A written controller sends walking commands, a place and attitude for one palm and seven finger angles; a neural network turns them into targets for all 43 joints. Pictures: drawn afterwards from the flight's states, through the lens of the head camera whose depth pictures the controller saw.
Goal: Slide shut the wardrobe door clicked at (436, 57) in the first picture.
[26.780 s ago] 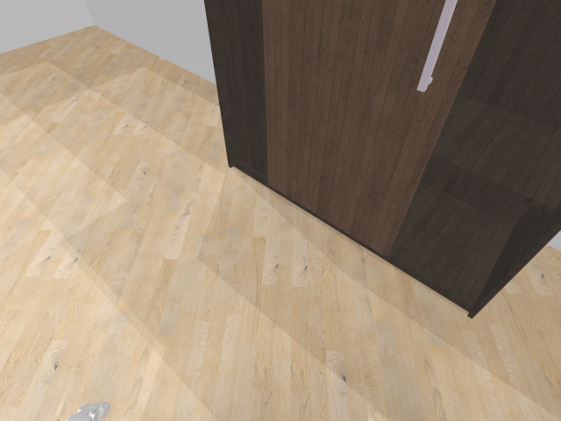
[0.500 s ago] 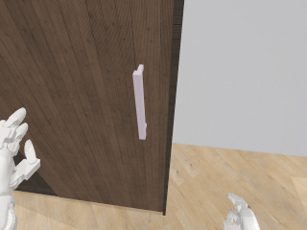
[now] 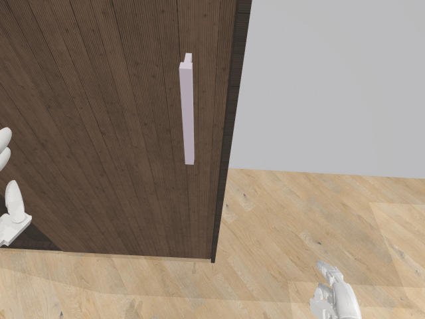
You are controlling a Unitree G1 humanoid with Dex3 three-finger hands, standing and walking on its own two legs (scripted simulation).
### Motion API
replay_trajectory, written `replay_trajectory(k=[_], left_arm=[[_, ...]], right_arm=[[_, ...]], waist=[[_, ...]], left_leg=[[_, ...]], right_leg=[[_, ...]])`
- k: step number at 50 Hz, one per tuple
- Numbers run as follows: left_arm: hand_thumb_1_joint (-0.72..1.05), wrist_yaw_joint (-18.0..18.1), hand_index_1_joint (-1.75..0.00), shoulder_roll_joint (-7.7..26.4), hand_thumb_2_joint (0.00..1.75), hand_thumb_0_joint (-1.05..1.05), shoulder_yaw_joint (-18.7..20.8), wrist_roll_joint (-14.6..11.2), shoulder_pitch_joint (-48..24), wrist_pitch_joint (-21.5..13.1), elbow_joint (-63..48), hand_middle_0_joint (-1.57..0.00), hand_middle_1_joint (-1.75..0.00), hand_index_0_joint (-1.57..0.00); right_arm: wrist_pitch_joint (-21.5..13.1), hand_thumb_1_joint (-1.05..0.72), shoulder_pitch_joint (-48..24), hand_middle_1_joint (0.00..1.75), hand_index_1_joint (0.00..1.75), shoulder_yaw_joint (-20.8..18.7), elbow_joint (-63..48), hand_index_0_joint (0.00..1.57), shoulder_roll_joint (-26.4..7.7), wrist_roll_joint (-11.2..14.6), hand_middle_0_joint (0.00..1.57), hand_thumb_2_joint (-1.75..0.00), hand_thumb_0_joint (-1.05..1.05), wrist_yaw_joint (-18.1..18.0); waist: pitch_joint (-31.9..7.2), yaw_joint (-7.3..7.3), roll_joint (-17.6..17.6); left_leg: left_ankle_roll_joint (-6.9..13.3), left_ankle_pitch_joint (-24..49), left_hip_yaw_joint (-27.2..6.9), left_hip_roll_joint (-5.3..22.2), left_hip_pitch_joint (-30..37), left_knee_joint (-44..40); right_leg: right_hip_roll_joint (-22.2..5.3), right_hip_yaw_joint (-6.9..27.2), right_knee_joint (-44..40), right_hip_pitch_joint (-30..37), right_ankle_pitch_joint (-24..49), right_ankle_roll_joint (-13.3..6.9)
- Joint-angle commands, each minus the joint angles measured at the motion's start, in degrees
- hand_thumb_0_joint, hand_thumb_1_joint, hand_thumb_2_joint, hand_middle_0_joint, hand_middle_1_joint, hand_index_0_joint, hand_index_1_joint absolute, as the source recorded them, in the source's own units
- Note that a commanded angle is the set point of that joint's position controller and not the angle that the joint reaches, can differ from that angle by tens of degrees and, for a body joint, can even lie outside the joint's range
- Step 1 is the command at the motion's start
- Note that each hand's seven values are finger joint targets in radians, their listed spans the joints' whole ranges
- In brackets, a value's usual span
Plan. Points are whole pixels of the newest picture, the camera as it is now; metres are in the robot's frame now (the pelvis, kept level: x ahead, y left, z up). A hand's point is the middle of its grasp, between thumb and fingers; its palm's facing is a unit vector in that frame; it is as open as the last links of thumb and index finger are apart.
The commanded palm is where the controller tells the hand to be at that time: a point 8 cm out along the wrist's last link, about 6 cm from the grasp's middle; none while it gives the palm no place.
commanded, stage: step back with the hand held close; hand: left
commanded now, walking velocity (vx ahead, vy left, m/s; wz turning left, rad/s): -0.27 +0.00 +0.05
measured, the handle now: (189, 115) +0.44 +0.09 +0.15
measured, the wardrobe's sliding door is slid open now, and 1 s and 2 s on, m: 0.00 0.00 0.00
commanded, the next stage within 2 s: stop stepping back and stand still in 0.80 s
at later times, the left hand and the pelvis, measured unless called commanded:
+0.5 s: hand out of the picture +0.12 +0.28 +0.17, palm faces +0.50 -0.74 -0.44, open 7.4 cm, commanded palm +0.05 +0.31 +0.18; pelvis -0.07 +0.00 -0.01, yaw +3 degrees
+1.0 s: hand out of the picture +0.04 +0.28 +0.18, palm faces +0.41 -0.84 -0.36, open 7.4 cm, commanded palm -0.02 +0.32 +0.18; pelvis -0.16 +0.03 -0.01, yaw -2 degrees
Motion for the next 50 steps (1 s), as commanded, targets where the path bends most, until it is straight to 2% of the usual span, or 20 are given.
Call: replay_trajectory(k=[1, 4, 9, 14, 17, 20, 24, 26, 28, 31, 33, 35, 39, 40, 42, 43, 45, 48, 49, 50], left_arm=[[0.9, 1.72, -0.3, 8.04, 0.9, 0.0, 7.63, 0.41, -1.61, -4.68, -11.22, -0.2, -0.3, -0.2], [0.9, 1.92, -0.3, 7.17, 0.9, 0.0, 7.0, 0.91, -3.19, -5.57, -10.12, -0.2, -0.3, -0.2], [0.9, 2.65, -0.3, 7.54, 0.9, 0.0, 5.98, 1.37, -6.37, -6.86, -11.51, -0.2, -0.3, -0.2], [0.9, 3.25, -0.3, 7.59, 0.9, 0.0, 7.37, 2.03, -6.4, -7.98, -12.64, -0.2, -0.3, -0.2], [0.9, 2.93, -0.3, 7.56, 0.9, 0.0, 8.28, 2.16, -3.44, -8.25, -12.0, -0.2, -0.3, -0.2], [0.9, 2.33, -0.3, 8.56, 0.9, 0.0, 9.25, 2.21, -3.65, -8.76, -11.32, -0.2, -0.3, -0.2], [0.9, 2.59, -0.3, 9.28, 0.9, 0.0, 7.18, 1.14, -5.19, -9.01, -12.47, -0.2, -0.3, -0.2], [0.9, 3.13, -0.3, 10.11, 0.9, 0.0, 7.76, 1.1, -4.54, -8.6, -11.97, -0.2, -0.3, -0.2], [0.9, 3.02, -0.3, 10.27, 0.9, 0.0, 7.81, 1.07, -5.27, -9.17, -14.45, -0.2, -0.3, -0.2], [0.9, 2.47, -0.3, 9.83, 0.9, 0.0, 9.96, 1.93, -5.82, -10.55, -15.35, -0.2, -0.3, -0.2], [0.9, 2.37, -0.3, 10.33, 0.9, 0.0, 10.87, 1.74, -5.33, -10.58, -14.8, -0.2, -0.3, -0.2], [0.9, 2.59, -0.3, 8.27, 0.9, 0.0, 8.84, 0.48, -2.33, -10.11, -14.1, -0.2, -0.3, -0.2], [0.9, 2.24, -0.3, 6.59, 0.9, 0.0, 4.87, -0.73, -3.15, -9.2, -11.77, -0.2, -0.3, -0.2], [0.9, 1.98, -0.3, 7.75, 0.9, 0.0, 4.73, -0.51, -4.93, -9.09, -11.4, -0.2, -0.3, -0.2], [0.9, 2.34, -0.3, 11.98, 0.9, 0.0, 6.06, -0.05, -9.27, -9.66, -13.19, -0.2, -0.3, -0.2], [0.9, 2.97, -0.3, 15.07, 0.9, 0.0, 8.56, 0.56, -13.41, -10.23, -14.25, -0.2, -0.3, -0.2], [0.9, 1.27, -0.3, 9.21, 0.9, 0.0, 4.0, 0.82, -11.35, -7.17, -7.7, -0.2, -0.3, -0.2], [0.9, 0.96, -0.3, 9.44, 0.9, 0.0, 5.82, 0.12, -6.88, -4.95, -7.16, -0.2, -0.3, -0.2], [0.9, 1.01, -0.3, 9.35, 0.9, 0.0, 6.24, -0.13, -6.05, -5.36, -10.77, -0.2, -0.3, -0.2], [0.9, 1.24, -0.3, 10.58, 0.9, 0.0, 6.91, -0.31, -6.37, -6.04, -13.59, -0.2, -0.3, -0.2]], right_arm=[[-4.44, -0.9, -5.16, 0.3, 0.3, -2.94, -8.71, 0.2, -8.06, -0.06, 0.2, -0.9, 0.0, -0.73], [-5.52, -0.9, -4.11, 0.3, 0.3, -2.92, -8.34, 0.2, -7.92, 0.15, 0.2, -0.9, 0.0, -0.61], [-6.85, -0.9, -3.17, 0.3, 0.3, -2.85, -6.82, 0.2, -7.63, -0.41, 0.2, -0.9, 0.0, -0.58], [-8.38, -0.9, -3.5, 0.3, 0.3, -2.92, -6.72, 0.2, -8.49, -0.3, 0.2, -0.9, 0.0, -1.04], [-8.88, -0.9, -3.33, 0.3, 0.3, -3.19, -7.21, 0.2, -8.17, -0.25, 0.2, -0.9, 0.0, -0.85], [-8.98, -0.9, -3.43, 0.3, 0.3, -3.16, -6.82, 0.2, -7.91, -0.89, 0.2, -0.9, 0.0, -0.48], [-8.44, -0.9, -2.02, 0.3, 0.3, -3.37, -4.5, 0.2, -6.36, -0.67, 0.2, -0.9, 0.0, 0.37], [-7.69, -0.9, -2.22, 0.3, 0.3, -3.28, -3.96, 0.2, -6.28, -1.03, 0.2, -0.9, 0.0, 0.31], [-7.45, -0.9, -3.15, 0.3, 0.3, -3.3, -5.0, 0.2, -7.12, -0.6, 0.2, -0.9, 0.0, -0.09], [-9.25, -0.9, -5.3, 0.3, 0.3, -4.03, -5.63, 0.2, -9.38, -1.26, 0.2, -0.9, 0.0, -1.05], [-9.48, -0.9, -3.68, 0.3, 0.3, -4.88, -4.01, 0.2, -7.97, -1.88, 0.2, -0.9, 0.0, -0.25], [-10.02, -0.9, -3.15, 0.3, 0.3, -4.89, -3.19, 0.2, -7.03, -1.52, 0.2, -0.9, 0.0, 0.86], [-9.48, -0.9, -1.81, 0.3, 0.3, -3.88, -1.38, 0.2, -6.17, -1.72, 0.2, -0.9, 0.0, 1.22], [-8.89, -0.9, -1.85, 0.3, 0.3, -3.73, -1.31, 0.2, -5.92, -1.95, 0.2, -0.9, 0.0, 1.19], [-7.82, -0.9, -2.17, 0.3, 0.3, -2.89, -0.78, 0.2, -4.61, -2.17, 0.2, -0.9, 0.0, 0.75], [-8.54, -0.9, -4.52, 0.3, 0.3, -1.56, -1.6, 0.2, -4.32, -3.38, 0.2, -0.9, 0.0, 0.39], [-8.41, -0.9, -4.99, 0.3, 0.3, -2.59, -2.17, 0.2, -4.92, -1.16, 0.2, -0.9, 0.0, 0.06], [-7.73, -0.9, -4.64, 0.3, 0.3, -1.17, -3.5, 0.2, -5.98, -0.47, 0.2, -0.9, 0.0, -1.08], [-8.34, -0.9, -5.22, 0.3, 0.3, -1.88, -4.73, 0.2, -8.05, -0.28, 0.2, -0.9, 0.0, -1.11], [-9.21, -0.9, -4.47, 0.3, 0.3, -2.24, -5.29, 0.2, -8.24, -0.26, 0.2, -0.9, 0.0, -0.77]], waist=[[-8.0, 0.94, 8.54], [-5.77, 0.46, 4.61], [-4.49, -0.3, 0.15], [-6.65, 0.12, 10.86], [-8.73, 0.5, 11.69], [-4.21, 0.3, 6.27], [-8.37, -0.52, -7.73], [-8.53, -0.99, -4.55], [-7.87, -1.0, 1.63], [-9.03, -0.46, 22.01], [-10.06, -0.03, 12.43], [-11.69, 0.76, 12.96], [-11.72, 0.12, 15.7], [-10.07, -0.09, 11.19], [-8.87, -0.43, -4.67], [-6.57, 0.35, -5.13], [-4.83, 0.23, -15.97], [-5.36, -1.13, 1.21], [-7.75, 0.02, 13.48], [-10.74, 0.38, 17.1]], left_leg=[[1.96, -7.07, -7.68, 6.78, -8.99, -10.13], [2.03, -17.78, -7.79, 5.53, -12.85, -8.4], [0.5, -16.98, -6.94, 2.6, -4.55, -1.58], [2.82, -25.55, -14.8, 8.85, -13.86, -14.15], [4.45, -23.81, -16.13, 10.93, -16.74, -14.0], [3.31, -23.95, -11.87, 6.45, -20.27, -6.58], [-2.14, -7.25, -4.77, -0.93, 2.28, 12.27], [-2.21, -4.03, -4.83, -1.22, 5.04, 11.08], [-0.74, -4.54, -9.69, 2.03, 2.55, 0.61], [7.46, -37.91, -32.25, 19.25, -23.07, -27.84], [8.44, -24.37, -27.18, 18.32, -15.13, -22.03], [6.32, -16.44, -20.13, 14.73, -4.95, -19.25], [-0.51, -14.2, -15.65, 12.92, -0.26, -19.18], [-2.75, -11.52, -12.56, 10.46, 0.46, -12.81], [-5.33, -4.33, -6.69, 1.61, 7.02, 16.06], [-5.63, -9.0, -4.17, -0.12, 2.07, 21.88], [-4.17, -9.03, -5.58, -0.8, -4.83, 25.88], [-2.75, 3.66, -3.58, -0.78, 4.12, -3.42], [-0.08, 12.16, -12.47, 6.02, 6.48, -9.94], [2.48, 8.7, -22.28, 12.54, 6.37, -15.18]], right_leg=[[1.08, -0.44, 3.2, 9.13, 7.27, -2.25], [0.11, 1.89, 0.58, 6.3, -0.06, -2.72], [-2.77, 5.41, -8.36, -7.43, -15.18, -4.69], [3.3, -0.68, 4.8, 3.98, -9.02, -2.31], [4.67, -0.68, 10.97, 9.34, -0.69, -2.26], [2.01, 6.49, 3.01, 5.56, -3.28, -3.88], [-8.89, 14.66, -10.3, -13.71, -2.64, -9.47], [-8.38, 12.24, -8.84, -15.81, 0.59, -8.93], [-1.78, 6.12, -3.39, -13.83, -4.26, -5.34], [10.86, -0.7, 29.95, 8.58, -11.52, -1.62], [9.32, 1.52, 36.4, 2.33, -14.75, -2.76], [7.9, -1.73, 27.52, -1.6, -18.15, -3.58], [5.85, -3.9, -1.41, 3.93, -17.82, -6.22], [1.73, 0.53, -11.27, 2.24, -15.45, -7.68], [-17.34, 20.26, -21.19, -13.69, -3.55, -14.3], [-18.47, 14.89, -17.4, -11.97, 16.35, -14.21], [-13.1, 7.14, -10.91, -7.6, 20.54, -12.24], [-5.25, 0.11, 1.55, -5.26, 13.26, -6.16], [0.97, -1.71, 7.11, -5.68, 2.06, -3.15], [4.45, -1.17, 12.35, -3.92, -12.81, -2.96]])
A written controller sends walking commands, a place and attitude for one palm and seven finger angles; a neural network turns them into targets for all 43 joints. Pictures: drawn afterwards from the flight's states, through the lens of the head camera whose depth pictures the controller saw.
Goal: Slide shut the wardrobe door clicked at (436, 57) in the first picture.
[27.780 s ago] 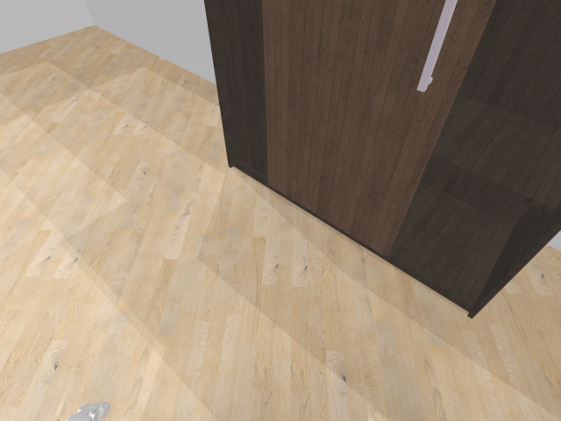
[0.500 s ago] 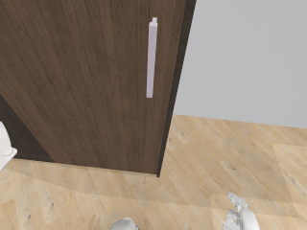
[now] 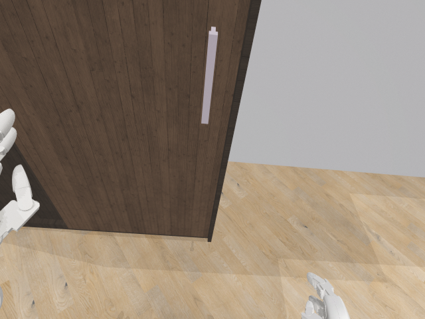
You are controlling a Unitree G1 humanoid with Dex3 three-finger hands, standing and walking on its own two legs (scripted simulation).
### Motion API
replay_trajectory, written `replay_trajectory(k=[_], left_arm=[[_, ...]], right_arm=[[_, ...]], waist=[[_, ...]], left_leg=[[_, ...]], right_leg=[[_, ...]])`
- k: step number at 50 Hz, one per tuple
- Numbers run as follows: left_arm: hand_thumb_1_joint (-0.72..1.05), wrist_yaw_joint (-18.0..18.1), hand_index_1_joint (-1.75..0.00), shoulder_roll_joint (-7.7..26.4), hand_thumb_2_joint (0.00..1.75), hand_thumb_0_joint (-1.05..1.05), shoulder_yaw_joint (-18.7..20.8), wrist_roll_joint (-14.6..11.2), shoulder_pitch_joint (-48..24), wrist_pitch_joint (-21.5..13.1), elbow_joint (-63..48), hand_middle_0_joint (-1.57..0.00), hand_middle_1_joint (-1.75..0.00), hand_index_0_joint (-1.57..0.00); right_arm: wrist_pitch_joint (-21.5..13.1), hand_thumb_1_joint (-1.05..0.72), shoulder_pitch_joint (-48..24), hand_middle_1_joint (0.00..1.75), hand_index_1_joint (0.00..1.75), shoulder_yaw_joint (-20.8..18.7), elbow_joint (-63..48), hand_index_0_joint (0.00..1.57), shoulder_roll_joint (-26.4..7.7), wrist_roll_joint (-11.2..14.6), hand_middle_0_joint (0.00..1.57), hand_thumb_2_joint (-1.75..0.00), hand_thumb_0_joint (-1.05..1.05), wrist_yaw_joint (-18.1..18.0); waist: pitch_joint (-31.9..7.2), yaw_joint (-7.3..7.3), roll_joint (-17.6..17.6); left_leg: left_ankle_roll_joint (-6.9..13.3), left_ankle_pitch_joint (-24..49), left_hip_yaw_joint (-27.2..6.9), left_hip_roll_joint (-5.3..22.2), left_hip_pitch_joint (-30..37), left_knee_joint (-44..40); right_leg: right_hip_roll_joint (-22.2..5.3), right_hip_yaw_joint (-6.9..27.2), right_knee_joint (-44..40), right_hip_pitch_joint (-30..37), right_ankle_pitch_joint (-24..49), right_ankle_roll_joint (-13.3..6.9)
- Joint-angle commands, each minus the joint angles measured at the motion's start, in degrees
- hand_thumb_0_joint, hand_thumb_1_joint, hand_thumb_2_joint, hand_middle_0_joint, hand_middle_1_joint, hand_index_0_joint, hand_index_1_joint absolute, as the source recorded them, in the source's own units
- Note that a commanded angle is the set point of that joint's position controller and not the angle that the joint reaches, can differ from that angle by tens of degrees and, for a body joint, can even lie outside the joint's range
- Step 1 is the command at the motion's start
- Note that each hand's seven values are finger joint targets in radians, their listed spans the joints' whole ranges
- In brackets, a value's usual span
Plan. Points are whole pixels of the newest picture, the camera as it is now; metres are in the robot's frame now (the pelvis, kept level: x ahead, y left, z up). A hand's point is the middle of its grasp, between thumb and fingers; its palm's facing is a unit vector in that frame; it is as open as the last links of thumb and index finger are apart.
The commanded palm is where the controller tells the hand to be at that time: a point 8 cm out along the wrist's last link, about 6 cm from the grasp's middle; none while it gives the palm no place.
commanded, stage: stop stepping back and stand still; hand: left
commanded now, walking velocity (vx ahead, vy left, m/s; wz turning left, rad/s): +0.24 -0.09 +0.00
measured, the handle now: (208, 79) +0.61 +0.07 +0.16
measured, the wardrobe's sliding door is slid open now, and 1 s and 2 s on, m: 0.00 0.00 0.00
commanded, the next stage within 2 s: let the arm hang, fingers relaxed in 1.40 s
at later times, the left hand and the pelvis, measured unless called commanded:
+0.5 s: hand out of the picture +0.10 +0.29 +0.18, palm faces +0.52 -0.81 -0.27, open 7.4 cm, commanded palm +0.03 +0.32 +0.19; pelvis -0.10 +0.02 +0.00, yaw +1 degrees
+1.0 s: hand out of the picture +0.08 +0.30 +0.18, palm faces +0.53 -0.74 -0.41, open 7.5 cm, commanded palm +0.01 +0.33 +0.19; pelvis -0.10 +0.02 +0.00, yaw +5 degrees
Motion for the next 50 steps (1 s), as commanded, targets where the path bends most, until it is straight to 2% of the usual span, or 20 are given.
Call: replay_trajectory(k=[1, 4, 10, 11, 13, 14, 22, 24, 25, 27, 31, 32, 33, 34, 35, 38, 42, 45, 48, 50], left_arm=[[0.9, 1.32, -0.3, 11.79, 0.9, 0.0, 8.61, -0.92, 0.36, -2.53, -12.01, -0.2, -0.3, -0.2], [0.9, 1.8, -0.3, 12.31, 0.9, 0.0, 10.1, -0.34, 3.49, -2.19, -20.91, -0.2, -0.3, -0.2], [0.9, 2.3, -0.3, 10.54, 0.9, 0.0, 8.35, 0.52, 8.37, 0.93, -12.23, -0.2, -0.3, -0.2], [0.9, 2.22, -0.3, 11.58, 0.9, 0.0, 9.07, 0.54, 7.54, 1.51, -10.91, -0.2, -0.3, -0.2], [0.9, 1.87, -0.3, 13.22, 0.9, 0.0, 9.65, -0.38, 0.17, 1.79, -12.52, -0.2, -0.3, -0.2], [0.9, 1.58, -0.3, 12.37, 0.9, 0.0, 8.66, -0.17, -5.08, 1.59, -12.63, -0.2, -0.3, -0.2], [0.9, 3.14, -0.3, 8.84, 0.9, 0.0, 2.96, 1.57, -11.59, 1.15, -9.14, -0.2, -0.3, -0.2], [0.9, 3.38, -0.3, 10.25, 0.9, 0.0, 5.27, 1.86, -12.18, -0.75, -16.25, -0.2, -0.3, -0.2], [0.9, 2.77, -0.3, 12.87, 0.9, 0.0, 8.53, 2.23, -9.74, -1.88, -15.2, -0.2, -0.3, -0.2], [0.9, 2.15, -0.3, 12.7, 0.9, 0.0, 10.19, 1.7, -0.96, -2.22, -14.46, -0.2, -0.3, -0.2], [0.9, 2.57, -0.3, 10.25, 0.9, 0.0, 10.04, 1.58, 6.86, -1.26, -9.81, -0.2, -0.3, -0.2], [0.9, 2.46, -0.3, 9.79, 0.9, 0.0, 9.69, 1.82, 6.2, -0.8, -7.93, -0.2, -0.3, -0.2], [0.9, 2.29, -0.3, 11.44, 0.9, 0.0, 10.61, 1.45, 4.05, -0.21, -7.53, -0.2, -0.3, -0.2], [0.9, 2.09, -0.3, 13.6, 0.9, 0.0, 11.54, 0.51, -3.23, -1.4, -10.89, -0.2, -0.3, -0.2], [0.9, 2.33, -0.3, 13.98, 0.9, 0.0, 12.15, 0.74, -5.88, -1.73, -9.96, -0.2, -0.3, -0.2], [0.9, 1.58, -0.3, 7.69, 0.9, 0.0, 6.41, 1.19, -3.1, -0.57, -3.11, -0.2, -0.3, -0.2], [0.9, 2.62, -0.3, 8.05, 0.9, 0.0, 5.14, 1.64, -6.64, -1.32, -7.16, -0.2, -0.3, -0.2], [0.9, 3.0, -0.3, 9.12, 0.9, 0.0, 6.57, 1.92, -7.53, -2.28, -12.91, -0.2, -0.3, -0.2], [0.9, 2.5, -0.3, 9.0, 0.9, 0.0, 7.95, 2.35, -2.92, -2.18, -11.37, -0.2, -0.3, -0.2], [0.9, 2.57, -0.3, 9.05, 0.9, 0.0, 8.85, 1.99, 1.06, -2.0, -9.45, -0.2, -0.3, -0.2]], right_arm=[[-4.91, -0.9, -4.7, 0.3, 0.3, -4.71, -10.92, 0.2, -9.9, 0.94, 0.2, -0.9, 0.0, -1.31], [-5.69, -0.9, -4.21, 0.3, 0.3, -4.2, -10.29, 0.2, -7.92, -0.28, 0.2, -0.9, 0.0, -0.1], [-2.72, -0.9, -4.12, 0.3, 0.3, -4.38, -9.75, 0.2, -9.03, -0.78, 0.2, -0.9, 0.0, -0.45], [-1.95, -0.9, -3.59, 0.3, 0.3, -4.55, -9.62, 0.2, -8.89, -0.88, 0.2, -0.9, 0.0, -0.72], [-0.66, -0.9, -3.58, 0.3, 0.3, -5.16, -8.6, 0.2, -9.52, -0.66, 0.2, -0.9, 0.0, -0.91], [-0.68, -0.9, -3.12, 0.3, 0.3, -5.29, -7.71, 0.2, -9.7, -0.31, 0.2, -0.9, 0.0, -0.63], [-3.28, -0.9, -3.36, 0.3, 0.3, -3.72, -7.39, 0.2, -9.15, 0.12, 0.2, -0.9, 0.0, -2.82], [-4.04, -0.9, -3.26, 0.3, 0.3, -3.91, -8.89, 0.2, -10.33, 0.06, 0.2, -0.9, 0.0, -1.99], [-4.25, -0.9, -3.29, 0.3, 0.3, -4.26, -8.29, 0.2, -9.1, -0.26, 0.2, -0.9, 0.0, -1.24], [-4.06, -0.9, -4.3, 0.3, 0.3, -4.66, -8.55, 0.2, -8.66, -0.06, 0.2, -0.9, 0.0, 0.25], [-2.81, -0.9, -4.49, 0.3, 0.3, -4.38, -9.3, 0.2, -8.69, 0.05, 0.2, -0.9, 0.0, 0.31], [-2.15, -0.9, -4.59, 0.3, 0.3, -4.86, -9.43, 0.2, -8.42, 0.08, 0.2, -0.9, 0.0, 0.19], [-1.61, -0.9, -3.94, 0.3, 0.3, -5.55, -9.93, 0.2, -7.79, 0.5, 0.2, -0.9, 0.0, 0.27], [-2.34, -0.9, -3.15, 0.3, 0.3, -5.54, -9.44, 0.2, -9.13, 0.42, 0.2, -0.9, 0.0, -0.07], [-3.43, -0.9, -3.21, 0.3, 0.3, -4.34, -7.62, 0.2, -7.3, -0.08, 0.2, -0.9, 0.0, 0.16], [-3.34, -0.9, -1.98, 0.3, 0.3, -3.96, -5.97, 0.2, -7.43, 0.21, 0.2, -0.9, 0.0, -0.81], [-4.92, -0.9, -3.42, 0.3, 0.3, -3.48, -6.01, 0.2, -7.51, -0.22, 0.2, -0.9, 0.0, -2.11], [-4.93, -0.9, -4.36, 0.3, 0.3, -4.54, -8.71, 0.2, -10.3, 0.66, 0.2, -0.9, 0.0, -1.57], [-4.9, -0.9, -4.55, 0.3, 0.3, -3.8, -8.18, 0.2, -8.35, 0.57, 0.2, -0.9, 0.0, -0.87], [-4.73, -0.9, -4.15, 0.3, 0.3, -3.89, -8.57, 0.2, -8.06, 0.97, 0.2, -0.9, 0.0, -0.24]], waist=[[-6.89, -0.4, 13.41], [-7.45, -0.89, 15.77], [-2.64, -0.38, 12.86], [-2.69, -0.51, 6.67], [-1.12, -0.96, -8.7], [0.12, -1.87, -9.97], [3.13, -2.77, 4.95], [4.04, -2.94, 26.87], [5.29, -2.92, 20.39], [4.49, -1.71, 14.25], [0.36, 0.4, 14.24], [1.62, 1.15, 3.28], [1.39, 0.57, -14.93], [2.18, -1.67, -12.21], [-0.43, -1.94, -6.36], [3.33, -2.26, -3.33], [0.59, -1.64, -1.23], [-1.01, -0.53, 10.71], [3.5, -0.79, 15.76], [1.98, -0.37, 7.39]], left_leg=[[5.79, 3.42, -24.71, 15.39, 15.45, -23.18], [0.8, -24.92, -24.01, 14.29, 11.38, -31.54], [-2.14, -22.62, -6.67, 6.08, -0.89, -26.42], [-1.28, -18.9, -3.1, 3.01, 0.18, -16.35], [-0.69, -8.35, -0.59, -0.78, 1.68, 21.16], [-0.64, -6.91, -3.56, 0.93, -2.67, 30.27], [3.29, -14.88, 1.78, 2.67, 13.38, -6.67], [12.02, -29.43, -30.65, 20.02, 14.05, -25.93], [14.71, -34.13, -33.72, 22.01, 6.24, -29.66], [13.35, -32.36, -28.01, 19.86, -0.98, -26.65], [5.28, -30.61, -6.25, 10.2, -16.26, -12.16], [3.22, -25.96, -0.67, 4.7, -19.23, 5.08], [1.45, -19.74, 2.47, -0.6, -22.33, 27.36], [0.64, -13.52, -1.95, 1.9, -19.74, 36.3], [0.43, -12.11, -3.74, 3.53, -17.68, 36.59], [1.28, -8.07, 0.01, 4.44, -2.52, 19.92], [2.64, -6.22, 2.59, 2.08, 14.61, -5.81], [7.5, -5.03, -15.04, 14.15, 11.17, -16.17], [6.93, -15.23, -12.16, 12.96, -0.09, -19.76], [4.41, -10.44, -5.74, 8.46, 0.22, -12.51]], right_leg=[[3.95, -0.49, 12.39, -8.45, -10.55, -2.56], [2.86, 1.03, 15.6, -5.04, -8.06, -3.3], [4.94, -7.77, -9.73, 14.02, -6.3, -5.46], [0.95, -3.86, -14.67, 11.83, -6.89, -7.22], [-18.65, 18.64, -24.67, -8.07, -18.47, -16.42], [-20.18, 19.09, -23.67, -11.22, -21.94, -17.49], [-9.31, 3.0, -3.92, -14.41, -22.5, -10.18], [3.15, -7.02, 25.52, -23.39, -14.53, -3.17], [0.35, -1.55, 34.19, -21.4, -10.71, -3.5], [-2.09, -0.42, 31.11, -15.95, -8.31, -3.79], [1.91, -8.25, 3.61, 14.59, -8.86, -5.05], [-2.09, 0.78, -7.07, 13.98, -13.27, -8.01], [-16.52, 28.12, -20.05, 9.0, -23.39, -14.52], [-21.01, 31.46, -22.65, 3.07, -11.68, -16.17], [-21.42, 31.45, -21.74, 0.85, -18.4, -16.83], [-15.57, 14.85, -19.33, -11.68, -19.13, -12.65], [-10.57, 4.76, -9.57, -11.26, -11.47, -8.21], [-1.02, -3.05, 6.45, -7.44, 1.61, -2.3], [-1.39, -4.08, 3.74, 0.32, -0.28, -2.22], [-2.36, -1.82, -4.39, 3.71, 4.3, -2.82]])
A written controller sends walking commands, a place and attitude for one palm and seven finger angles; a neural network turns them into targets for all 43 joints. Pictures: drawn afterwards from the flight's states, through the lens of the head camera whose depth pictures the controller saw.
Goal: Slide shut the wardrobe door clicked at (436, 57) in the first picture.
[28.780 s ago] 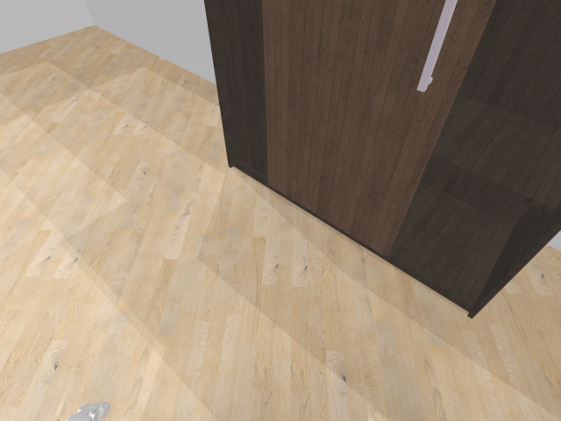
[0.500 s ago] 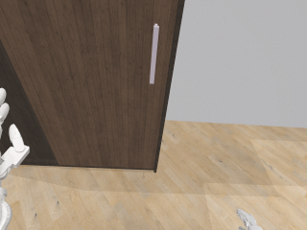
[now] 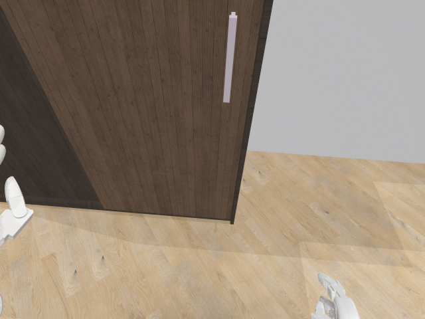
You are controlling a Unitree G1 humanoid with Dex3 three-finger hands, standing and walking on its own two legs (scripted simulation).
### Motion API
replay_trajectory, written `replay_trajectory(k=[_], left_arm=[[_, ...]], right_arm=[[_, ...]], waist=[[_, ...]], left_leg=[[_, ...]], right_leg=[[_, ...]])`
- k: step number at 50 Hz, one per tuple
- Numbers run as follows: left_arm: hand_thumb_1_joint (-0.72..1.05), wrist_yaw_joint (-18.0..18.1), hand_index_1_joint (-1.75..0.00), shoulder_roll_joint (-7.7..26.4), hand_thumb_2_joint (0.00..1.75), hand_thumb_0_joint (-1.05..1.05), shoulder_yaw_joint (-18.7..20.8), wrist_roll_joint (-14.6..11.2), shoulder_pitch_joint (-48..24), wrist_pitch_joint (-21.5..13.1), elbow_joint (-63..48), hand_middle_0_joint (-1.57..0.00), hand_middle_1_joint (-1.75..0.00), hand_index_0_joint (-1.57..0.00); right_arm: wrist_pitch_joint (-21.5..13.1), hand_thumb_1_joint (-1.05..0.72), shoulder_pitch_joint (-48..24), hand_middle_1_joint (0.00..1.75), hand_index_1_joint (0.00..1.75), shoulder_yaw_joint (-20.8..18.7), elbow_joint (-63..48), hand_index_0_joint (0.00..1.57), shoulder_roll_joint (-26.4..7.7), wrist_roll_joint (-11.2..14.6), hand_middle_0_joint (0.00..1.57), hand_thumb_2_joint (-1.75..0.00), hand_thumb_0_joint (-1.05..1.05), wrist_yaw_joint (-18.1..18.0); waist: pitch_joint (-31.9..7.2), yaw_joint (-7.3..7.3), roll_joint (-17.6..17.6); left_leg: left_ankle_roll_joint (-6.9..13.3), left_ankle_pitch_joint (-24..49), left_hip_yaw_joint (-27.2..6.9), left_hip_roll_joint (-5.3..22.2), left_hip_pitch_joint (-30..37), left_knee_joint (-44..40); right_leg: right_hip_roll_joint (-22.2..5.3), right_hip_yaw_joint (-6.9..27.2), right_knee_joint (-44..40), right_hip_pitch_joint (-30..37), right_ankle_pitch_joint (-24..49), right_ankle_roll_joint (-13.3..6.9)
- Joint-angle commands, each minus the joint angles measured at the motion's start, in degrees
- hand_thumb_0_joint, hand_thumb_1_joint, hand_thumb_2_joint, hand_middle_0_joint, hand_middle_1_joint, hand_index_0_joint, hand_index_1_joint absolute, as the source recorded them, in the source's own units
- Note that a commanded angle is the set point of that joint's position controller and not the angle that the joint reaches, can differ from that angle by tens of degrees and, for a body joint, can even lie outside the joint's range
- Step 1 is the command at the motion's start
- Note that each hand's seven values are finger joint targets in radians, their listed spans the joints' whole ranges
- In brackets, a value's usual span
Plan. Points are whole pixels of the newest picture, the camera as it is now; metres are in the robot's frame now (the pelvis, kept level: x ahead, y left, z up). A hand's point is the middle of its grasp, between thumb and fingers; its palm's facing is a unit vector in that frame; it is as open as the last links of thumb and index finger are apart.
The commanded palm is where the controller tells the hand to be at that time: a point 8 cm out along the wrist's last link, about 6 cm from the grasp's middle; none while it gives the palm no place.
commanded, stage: stop stepping back and stand still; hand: left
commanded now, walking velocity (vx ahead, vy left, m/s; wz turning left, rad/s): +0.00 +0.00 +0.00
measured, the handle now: (229, 60) +0.71 +0.00 +0.16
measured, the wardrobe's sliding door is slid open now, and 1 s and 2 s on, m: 0.00 0.00 0.00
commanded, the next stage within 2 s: let the arm hang, fingers relaxed in 0.40 s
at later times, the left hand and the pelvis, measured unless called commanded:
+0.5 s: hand (32, 199) +0.23 +0.27 +0.17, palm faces +0.40 -0.80 -0.45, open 7.4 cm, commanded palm none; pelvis +0.03 +0.02 +0.01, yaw -1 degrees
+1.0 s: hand out of the picture -0.04 +0.22 -0.16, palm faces +0.01 -0.98 -0.21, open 7.2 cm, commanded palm none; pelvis +0.00 +0.03 +0.01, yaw +1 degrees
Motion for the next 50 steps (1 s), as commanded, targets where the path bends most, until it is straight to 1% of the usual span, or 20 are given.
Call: replay_trajectory(k=[1, 2, 3, 4, 7, 10, 16, 24, 25, 26, 27, 28, 30, 31, 33, 36, 38, 42, 46, 50], left_arm=[[0.9, 0.88, -0.3, 11.71, 0.9, 0.0, 8.26, -0.3, 2.22, -3.91, -13.28, -0.2, -0.3, -0.2], [0.9, 0.7, -0.3, 11.44, 0.9, 0.0, 7.76, -0.97, 2.78, -3.8, -13.0, -0.2, -0.3, -0.2], [0.9, 0.76, -0.3, 11.72, 0.9, 0.0, 8.04, -1.4, 2.73, -3.71, -13.12, -0.2, -0.3, -0.2], [0.9, 0.88, -0.3, 11.74, 0.9, 0.0, 7.99, -1.58, 2.27, -3.67, -13.34, -0.2, -0.3, -0.2], [0.9, 0.93, -0.3, 11.28, 0.9, 0.0, 7.64, -1.8, 3.11, -3.41, -13.0, -0.2, -0.3, -0.2], [0.9, 0.86, -0.3, 11.16, 0.9, 0.0, 6.97, -1.61, 2.19, -3.21, -13.01, -0.2, -0.3, -0.2], [0.9, 0.73, -0.3, 11.23, 0.9, 0.0, 6.5, -1.74, 2.14, -2.52, -12.44, -0.2, -0.3, -0.2], [0.9, 1.06, -0.3, 11.42, 0.9, 0.0, 7.31, -1.97, 4.64, -2.65, -14.27, -0.2, -0.3, -0.2], [0.9, -7.68, -0.3, 2.89, 0.9, 0.0, -17.85, 3.1, -0.25, 6.09, 30.98, -0.2, -0.3, -0.2], [0.9, -8.81, -0.3, 1.11, 0.9, 0.0, -17.22, 2.54, -0.5, 10.36, 31.76, -0.2, -0.3, -0.2], [0.9, -8.69, -0.3, 0.25, 0.9, 0.0, -17.34, 2.56, -2.6, 11.24, 34.35, -0.2, -0.3, -0.2], [0.9, -8.77, -0.3, 0.36, 0.9, 0.0, -17.72, 2.43, -4.26, 11.55, 37.29, -0.2, -0.3, -0.2], [0.9, -8.75, -0.3, 1.56, 0.9, 0.0, -18.64, 2.58, -7.73, 11.79, 44.23, -0.2, -0.3, -0.2], [0.9, -8.66, -0.3, 2.13, 0.9, 0.0, -19.05, 2.61, -9.16, 11.82, 48.07, -0.2, -0.3, -0.2], [0.9, -8.35, -0.3, 1.93, 0.9, 0.0, -20.26, 2.44, -11.7, 12.38, 55.68, -0.2, -0.3, -0.2], [0.9, -7.9, -0.3, 1.13, 0.9, 0.0, -21.7, 2.13, -12.8, 12.88, 65.72, -0.2, -0.3, -0.2], [0.9, -7.86, -0.3, 0.27, 0.9, 0.0, -22.13, 1.88, -12.35, 12.68, 71.35, -0.2, -0.3, -0.2], [0.9, -7.63, -0.3, -1.29, 0.9, 0.0, -21.6, 1.8, -10.33, 12.23, 78.96, -0.2, -0.3, -0.2], [0.9, -7.59, -0.3, -1.21, 0.9, 0.0, -21.93, 1.66, -9.89, 11.99, 83.53, -0.2, -0.3, -0.2], [0.9, -7.44, -0.3, -1.97, 0.9, 0.0, -21.9, 1.65, -9.46, 12.05, 86.6, -0.2, -0.3, -0.2]], right_arm=[[-2.73, -0.9, -4.33, 0.3, 0.3, -2.6, -9.5, 0.2, -6.93, 0.4, 0.2, -0.9, 0.0, 0.64], [-2.38, -0.9, -4.41, 0.3, 0.3, -2.74, -9.62, 0.2, -6.55, 0.56, 0.2, -0.9, 0.0, 0.88], [-2.11, -0.9, -4.29, 0.3, 0.3, -2.73, -9.46, 0.2, -6.2, 0.65, 0.2, -0.9, 0.0, 0.95], [-1.86, -0.9, -4.27, 0.3, 0.3, -2.57, -9.5, 0.2, -6.05, 0.62, 0.2, -0.9, 0.0, 0.91], [-1.46, -0.9, -5.01, 0.3, 0.3, -2.38, -9.85, 0.2, -6.37, 0.55, 0.2, -0.9, 0.0, 0.34], [-0.92, -0.9, -5.45, 0.3, 0.3, -2.39, -10.46, 0.2, -6.72, 0.82, 0.2, -0.9, 0.0, -0.05], [-0.39, -0.9, -6.01, 0.3, 0.3, -2.4, -11.15, 0.2, -6.85, 0.87, 0.2, -0.9, 0.0, -0.34], [0.1, -0.9, -6.15, 0.3, 0.3, -2.3, -11.67, 0.2, -6.59, 0.73, 0.2, -0.9, 0.0, -0.37], [-2.25, -0.9, -8.86, 0.3, 0.3, -5.15, 2.31, 0.2, -18.55, 0.79, 0.2, -0.9, 0.0, 5.03], [1.01, -0.9, -5.5, 0.3, 0.3, -5.37, 1.32, 0.2, -14.99, 1.03, 0.2, -0.9, 0.0, 4.92], [2.62, -0.9, -3.78, 0.3, 0.3, -4.8, 1.81, 0.2, -14.09, 0.64, 0.2, -0.9, 0.0, 5.0], [3.91, -0.9, -4.37, 0.3, 0.3, -3.9, 1.5, 0.2, -13.7, 0.33, 0.2, -0.9, 0.0, 4.96], [5.27, -0.9, -5.26, 0.3, 0.3, -3.11, 2.46, 0.2, -14.03, -0.55, 0.2, -0.9, 0.0, 4.87], [5.87, -0.9, -5.11, 0.3, 0.3, -3.0, 3.17, 0.2, -13.7, -0.72, 0.2, -0.9, 0.0, 4.96], [7.29, -0.9, -4.51, 0.3, 0.3, -2.42, 5.49, 0.2, -12.19, -1.08, 0.2, -0.9, 0.0, 4.86], [8.47, -0.9, -4.16, 0.3, 0.3, -1.51, 9.03, 0.2, -10.69, -1.26, 0.2, -0.9, 0.0, 4.76], [8.7, -0.9, -3.68, 0.3, 0.3, -1.22, 11.66, 0.2, -9.45, -1.14, 0.2, -0.9, 0.0, 4.43], [8.8, -0.9, -0.73, 0.3, 0.3, -1.53, 16.13, 0.2, -7.62, -1.03, 0.2, -0.9, 0.0, 3.63], [9.08, -0.9, 2.53, 0.3, 0.3, -2.25, 19.29, 0.2, -7.66, -0.68, 0.2, -0.9, 0.0, 3.15], [8.77, -0.9, 4.69, 0.3, 0.3, -2.61, 21.94, 0.2, -7.66, -0.64, 0.2, -0.9, 0.0, 2.77]], waist=[[-2.47, 0.52, 1.74], [-3.69, 0.11, -3.04], [-5.4, -0.16, -3.57], [-5.94, -0.3, -2.25], [-7.29, -0.06, 3.62], [-8.36, 0.29, 4.57], [-7.79, 0.38, 2.77], [-7.68, 0.6, 5.81], [-3.52, -2.33, 6.49], [-7.72, -1.24, 5.56], [-8.09, -1.0, 2.84], [-6.62, -0.31, 1.11], [-4.44, 0.2, -5.7], [-4.23, -0.04, -6.63], [-3.19, -0.45, -6.46], [-1.97, -0.1, 2.7], [-1.52, -0.04, 5.37], [-2.41, -0.04, 9.72], [0.02, -0.48, 5.12], [0.73, -0.38, 4.23]], left_leg=[[3.08, -2.42, -4.4, 2.81, -5.18, -6.64], [1.92, 0.42, -2.4, 0.97, -2.59, -1.33], [1.4, 1.95, -1.63, 0.36, -0.72, 1.14], [1.17, 3.15, -2.07, 0.37, 0.28, 0.3], [1.66, 11.48, -3.19, 2.53, 5.64, -5.8], [2.28, 19.64, -4.43, 4.67, 7.17, -7.8], [1.78, 18.0, -3.22, 3.59, 6.28, -7.75], [1.69, 14.37, -3.26, 3.48, 5.22, -9.69], [2.07, 22.95, -4.29, 4.52, 0.85, -0.64], [1.39, 23.68, -4.15, 5.46, 3.53, -2.15], [2.52, 18.83, -6.05, 6.47, 1.02, -2.91], [3.75, 14.82, -7.76, 6.85, -2.17, -4.88], [4.16, 11.23, -9.17, 6.08, -4.1, -5.97], [3.62, 11.1, -8.46, 5.15, -2.83, -5.6], [2.94, 9.2, -7.17, 3.58, -0.7, -6.11], [2.72, 5.99, -7.34, 3.8, 0.34, -10.17], [2.48, 1.42, -6.98, 3.59, 0.56, -11.89], [2.41, -0.95, -6.25, 3.8, 2.4, -12.81], [2.47, -2.52, -6.47, 4.01, 3.39, -13.39], [3.0, -3.36, -7.57, 5.02, 3.03, -15.54]], right_leg=[[-2.67, 7.4, -12.34, 6.38, 6.39, -0.99], [-6.03, 12.11, -15.58, 4.24, 6.87, -2.39], [-8.8, 14.91, -16.83, 3.87, 9.79, -3.75], [-9.56, 14.66, -16.29, 4.36, 13.03, -4.23], [-5.5, 8.19, -11.74, 4.62, 18.8, -1.74], [-2.34, 4.1, -9.27, 6.29, 21.84, 0.25], [-2.91, 4.53, -11.68, 7.72, 23.74, 0.15], [-2.18, 4.4, -12.94, 8.01, 19.77, 0.17], [-6.6, 2.24, -4.41, 1.43, 28.24, -0.34], [-6.08, 5.02, -6.29, 0.79, 22.26, -0.28], [-4.81, 2.32, -5.56, 1.12, 15.0, -0.37], [-3.98, 1.87, -5.26, 1.55, 10.72, -0.13], [-3.77, 2.7, -7.25, 2.3, 8.44, -0.44], [-4.62, 3.69, -8.19, 1.85, 9.4, -1.04], [-5.56, 5.19, -10.44, 1.21, 8.99, -1.38], [-4.46, 5.1, -12.39, 2.19, 4.16, -0.76], [-4.21, 5.83, -14.76, 2.86, 1.51, -0.95], [-4.22, 5.43, -17.28, 4.4, 2.53, -1.57], [-4.06, 5.27, -19.53, 2.72, 0.85, -1.94], [-3.7, 4.01, -18.65, 3.49, 1.93, -1.63]])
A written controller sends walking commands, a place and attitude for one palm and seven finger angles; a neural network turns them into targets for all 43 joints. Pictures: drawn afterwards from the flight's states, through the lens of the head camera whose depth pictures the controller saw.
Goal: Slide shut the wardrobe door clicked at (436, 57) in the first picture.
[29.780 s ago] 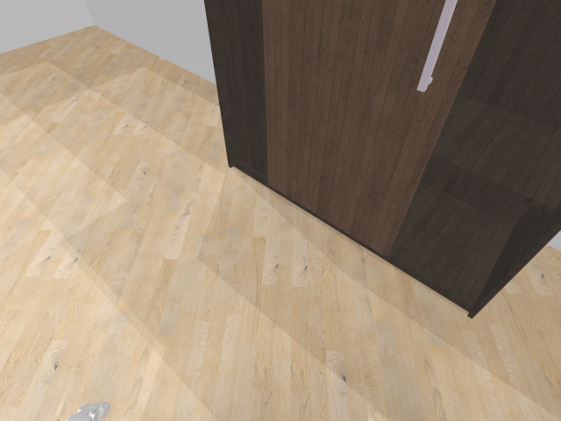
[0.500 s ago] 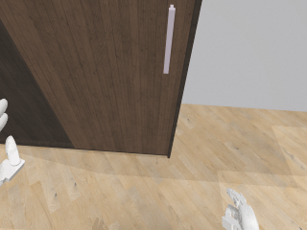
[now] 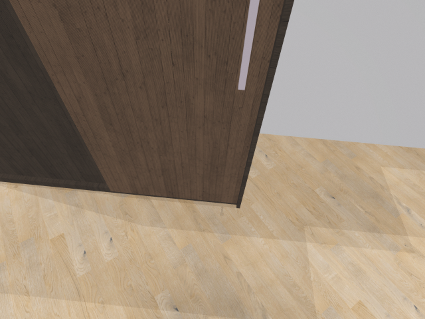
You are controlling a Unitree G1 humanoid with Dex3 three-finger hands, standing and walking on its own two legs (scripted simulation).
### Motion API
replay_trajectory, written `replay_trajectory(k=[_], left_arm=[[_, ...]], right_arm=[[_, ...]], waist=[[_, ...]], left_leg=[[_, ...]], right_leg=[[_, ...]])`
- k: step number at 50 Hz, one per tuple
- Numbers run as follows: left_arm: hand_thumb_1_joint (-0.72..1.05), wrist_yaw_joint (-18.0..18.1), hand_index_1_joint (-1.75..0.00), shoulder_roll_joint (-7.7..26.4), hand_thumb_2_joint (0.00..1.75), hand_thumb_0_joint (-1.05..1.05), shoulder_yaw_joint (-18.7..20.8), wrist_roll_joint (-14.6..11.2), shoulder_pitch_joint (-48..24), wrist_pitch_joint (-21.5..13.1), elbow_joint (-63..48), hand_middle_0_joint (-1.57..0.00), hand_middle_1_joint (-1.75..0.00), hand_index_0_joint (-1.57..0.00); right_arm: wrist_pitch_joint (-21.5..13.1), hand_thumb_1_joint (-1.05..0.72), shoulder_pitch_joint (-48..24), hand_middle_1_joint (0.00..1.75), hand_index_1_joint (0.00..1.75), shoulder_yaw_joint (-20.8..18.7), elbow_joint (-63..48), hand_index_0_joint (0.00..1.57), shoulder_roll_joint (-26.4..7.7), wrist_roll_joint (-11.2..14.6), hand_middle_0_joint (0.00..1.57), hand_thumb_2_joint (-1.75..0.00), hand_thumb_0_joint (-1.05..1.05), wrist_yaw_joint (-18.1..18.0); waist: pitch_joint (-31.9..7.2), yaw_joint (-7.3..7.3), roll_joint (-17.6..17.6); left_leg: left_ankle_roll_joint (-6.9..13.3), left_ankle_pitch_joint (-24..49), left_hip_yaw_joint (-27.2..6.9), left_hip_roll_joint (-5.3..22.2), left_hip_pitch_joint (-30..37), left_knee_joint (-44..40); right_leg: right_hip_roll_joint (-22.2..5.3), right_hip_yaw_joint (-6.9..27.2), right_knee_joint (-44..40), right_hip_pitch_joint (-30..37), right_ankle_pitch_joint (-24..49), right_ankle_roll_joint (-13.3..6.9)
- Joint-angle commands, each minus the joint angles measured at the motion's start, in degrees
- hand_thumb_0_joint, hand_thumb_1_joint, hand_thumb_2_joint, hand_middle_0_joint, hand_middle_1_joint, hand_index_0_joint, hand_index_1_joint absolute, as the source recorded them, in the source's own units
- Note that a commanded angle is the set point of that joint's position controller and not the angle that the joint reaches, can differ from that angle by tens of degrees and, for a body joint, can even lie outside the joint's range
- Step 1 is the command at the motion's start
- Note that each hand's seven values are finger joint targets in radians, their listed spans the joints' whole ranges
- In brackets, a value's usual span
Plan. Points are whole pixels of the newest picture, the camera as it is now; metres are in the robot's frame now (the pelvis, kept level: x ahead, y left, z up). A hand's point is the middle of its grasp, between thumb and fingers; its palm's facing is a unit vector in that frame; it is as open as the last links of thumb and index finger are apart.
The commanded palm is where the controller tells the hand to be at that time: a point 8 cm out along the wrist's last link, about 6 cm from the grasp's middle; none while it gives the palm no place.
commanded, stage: let the arm hang, fingers relaxed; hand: left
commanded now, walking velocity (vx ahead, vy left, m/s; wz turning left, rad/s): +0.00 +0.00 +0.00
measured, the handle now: (247, 45) +0.71 -0.04 +0.14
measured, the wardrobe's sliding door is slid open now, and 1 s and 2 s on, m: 0.00 0.00 0.00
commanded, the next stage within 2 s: look to check the result in 0.60 s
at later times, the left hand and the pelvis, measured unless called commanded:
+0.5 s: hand out of the picture +0.09 +0.21 -0.16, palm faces -0.02 -0.96 -0.27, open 7.4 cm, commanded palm none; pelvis +0.01 +0.00 +0.00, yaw -1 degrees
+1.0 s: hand out of the picture +0.11 +0.24 -0.15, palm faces -0.03 -0.94 -0.35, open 7.4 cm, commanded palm none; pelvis +0.03 -0.02 +0.01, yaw +0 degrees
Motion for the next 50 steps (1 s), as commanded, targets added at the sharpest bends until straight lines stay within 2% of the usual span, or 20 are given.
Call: replay_trajectory(k=[1, 5, 11, 15, 27, 30, 36, 40, 45, 50], left_arm=[[0.9, 0.57, -0.3, 7.25, 0.9, 0.0, 1.32, 0.19, -1.34, -1.82, -2.03, -0.2, -0.3, -0.2], [0.9, 0.68, -0.3, 7.37, 0.9, 0.0, 1.47, 0.26, -1.79, -1.77, -0.78, -0.2, -0.3, -0.2], [0.9, 0.73, -0.3, 8.68, 0.9, 0.0, 1.77, 0.38, -3.78, -2.11, -0.66, -0.2, -0.3, -0.2], [0.9, 0.61, -0.3, 9.34, 0.9, 0.0, 1.9, 0.36, -6.19, -2.22, -1.01, -0.2, -0.3, -0.2], [0.9, 0.11, -0.3, 13.97, 0.9, 0.0, 2.59, 0.25, -12.36, -3.37, -2.79, -0.2, -0.3, -0.2], [0.9, 0.02, -0.3, 14.86, 0.9, 0.0, 2.52, 0.17, -13.57, -3.46, -2.93, -0.2, -0.3, -0.2], [0.9, -0.11, -0.3, 16.8, 0.9, 0.0, 2.48, 0.1, -14.43, -3.65, -2.86, -0.2, -0.3, -0.2], [0.9, -0.19, -0.3, 17.52, 0.9, 0.0, 2.22, -0.01, -15.35, -3.56, -2.58, -0.2, -0.3, -0.2], [0.9, -0.26, -0.3, 18.2, 0.9, 0.0, 2.06, -0.08, -15.51, -3.55, -2.25, -0.2, -0.3, -0.2], [0.9, -0.2, -0.3, 18.44, 0.9, 0.0, 2.05, -0.12, -15.41, -3.57, -2.04, -0.2, -0.3, -0.2]], right_arm=[[-2.01, -0.9, 0.12, 0.3, 0.3, -2.5, -2.32, 0.2, -8.95, 0.12, 0.2, -0.9, 0.0, -1.07], [-2.03, -0.9, 0.42, 0.3, 0.3, -2.72, -1.05, 0.2, -8.96, -0.01, 0.2, -0.9, 0.0, -1.1], [-2.37, -0.9, -1.01, 0.3, 0.3, -2.93, -0.66, 0.2, -9.63, 0.03, 0.2, -0.9, 0.0, -0.87], [-2.51, -0.9, -3.2, 0.3, 0.3, -2.84, -0.42, 0.2, -10.27, -0.11, 0.2, -0.9, 0.0, -0.75], [-3.52, -0.9, -9.59, 0.3, 0.3, -2.96, -0.92, 0.2, -15.35, -0.02, 0.2, -0.9, 0.0, -0.33], [-3.42, -0.9, -10.98, 0.3, 0.3, -2.92, -0.91, 0.2, -16.4, 0.0, 0.2, -0.9, 0.0, -0.2], [-3.37, -0.9, -12.39, 0.3, 0.3, -2.77, -1.13, 0.2, -18.5, 0.15, 0.2, -0.9, 0.0, -0.11], [-3.15, -0.9, -13.01, 0.3, 0.3, -2.69, -0.83, 0.2, -19.39, 0.12, 0.2, -0.9, 0.0, -0.02], [-3.12, -0.9, -13.56, 0.3, 0.3, -2.5, -0.83, 0.2, -20.1, 0.15, 0.2, -0.9, 0.0, -0.01], [-3.17, -0.9, -13.55, 0.3, 0.3, -2.35, -0.66, 0.2, -20.24, 0.19, 0.2, -0.9, 0.0, -0.15]], waist=[[-2.54, -0.26, 2.44], [-1.26, -0.25, 0.71], [-1.89, -0.21, 0.28], [-0.39, -0.32, 0.9], [-5.38, -0.48, 0.88], [-5.13, -0.56, 0.85], [-6.99, -0.6, 0.59], [-5.58, -0.8, 0.31], [-6.49, -0.79, 0.98], [-6.88, -0.77, -0.04]], left_leg=[[1.12, -6.57, -7.32, 5.97, 1.87, -8.84], [1.19, -8.04, -7.38, 5.87, 1.07, -9.7], [1.18, -4.31, -7.0, 5.82, 2.59, -9.64], [0.85, -4.17, -7.03, 5.9, 2.26, -10.73], [0.36, 8.19, -6.64, 6.26, 7.71, -9.95], [0.14, 7.71, -6.59, 6.25, 8.25, -10.4], [-0.01, 10.38, -6.49, 6.58, 10.56, -10.08], [-0.28, 8.5, -6.37, 6.59, 10.3, -10.85], [-0.32, 8.94, -6.2, 6.78, 11.21, -10.84], [-0.35, 10.94, -6.0, 6.94, 11.89, -10.67]], right_leg=[[-3.47, 4.3, -5.7, -1.03, -4.4, -3.16], [-3.67, 4.31, -5.84, -1.17, -5.6, -3.12], [-4.02, 4.57, -5.62, -0.76, -3.16, -2.96], [-4.19, 4.99, -6.11, -0.84, -2.86, -2.75], [-5.55, 5.51, -7.06, 3.34, 5.75, -2.62], [-5.7, 5.72, -8.05, 3.56, 5.32, -2.63], [-5.99, 5.93, -8.59, 4.8, 8.43, -2.72], [-6.11, 6.08, -9.75, 4.45, 6.68, -2.68], [-6.17, 6.3, -10.07, 5.14, 7.41, -2.81], [-6.29, 6.0, -9.86, 5.9, 10.29, -2.84]])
